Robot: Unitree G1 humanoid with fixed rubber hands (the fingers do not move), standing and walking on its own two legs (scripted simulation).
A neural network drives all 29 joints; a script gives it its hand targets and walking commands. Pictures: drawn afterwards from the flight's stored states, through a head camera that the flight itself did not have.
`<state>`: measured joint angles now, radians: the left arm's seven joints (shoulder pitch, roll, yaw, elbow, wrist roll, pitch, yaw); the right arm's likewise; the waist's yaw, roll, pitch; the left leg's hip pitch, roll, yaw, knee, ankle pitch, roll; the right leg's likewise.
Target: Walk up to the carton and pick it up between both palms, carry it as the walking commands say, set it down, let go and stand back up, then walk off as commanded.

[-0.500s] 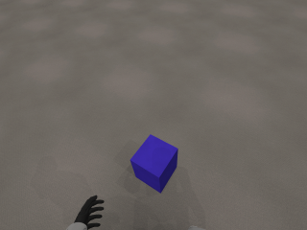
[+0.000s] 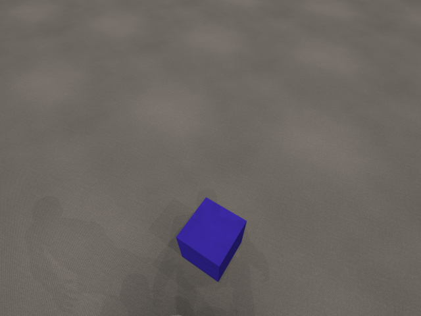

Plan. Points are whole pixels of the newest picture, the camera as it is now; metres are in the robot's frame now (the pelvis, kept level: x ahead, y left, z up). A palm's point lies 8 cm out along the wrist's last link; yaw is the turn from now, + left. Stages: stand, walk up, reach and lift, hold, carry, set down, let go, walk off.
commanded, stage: walk up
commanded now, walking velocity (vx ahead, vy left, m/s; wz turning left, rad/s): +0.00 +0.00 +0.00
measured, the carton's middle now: (212, 240) +0.48 +0.02 -0.63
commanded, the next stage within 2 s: none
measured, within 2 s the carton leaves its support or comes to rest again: neither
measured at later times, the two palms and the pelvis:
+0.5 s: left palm out of the picture +0.05 +0.25 -0.12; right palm out of the picture +0.05 -0.22 -0.14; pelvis +0.00 +0.01 +0.00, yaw +1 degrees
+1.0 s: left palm out of the picture -0.02 +0.26 -0.10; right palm out of the picture +0.03 -0.23 -0.16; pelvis -0.01 +0.00 +0.00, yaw -9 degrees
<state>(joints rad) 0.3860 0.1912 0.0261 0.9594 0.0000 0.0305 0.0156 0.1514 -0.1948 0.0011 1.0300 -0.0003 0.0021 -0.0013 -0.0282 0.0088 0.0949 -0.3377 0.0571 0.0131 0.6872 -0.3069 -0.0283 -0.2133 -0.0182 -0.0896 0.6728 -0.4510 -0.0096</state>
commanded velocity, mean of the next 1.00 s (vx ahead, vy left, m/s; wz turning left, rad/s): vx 0.03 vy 0.13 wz -0.33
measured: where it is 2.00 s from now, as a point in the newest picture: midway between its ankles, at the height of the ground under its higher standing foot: outside the picture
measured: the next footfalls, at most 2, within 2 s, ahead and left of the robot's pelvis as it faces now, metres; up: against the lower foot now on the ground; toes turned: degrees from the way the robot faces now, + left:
right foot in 0.22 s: +0.03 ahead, -0.11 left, +0.00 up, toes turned -11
left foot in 1.22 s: +0.05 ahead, +0.18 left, +0.00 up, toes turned -8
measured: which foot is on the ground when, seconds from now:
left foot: down 0.00-0.74, up 0.76-1.00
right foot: up 0.00-0.20, down 0.22-1.00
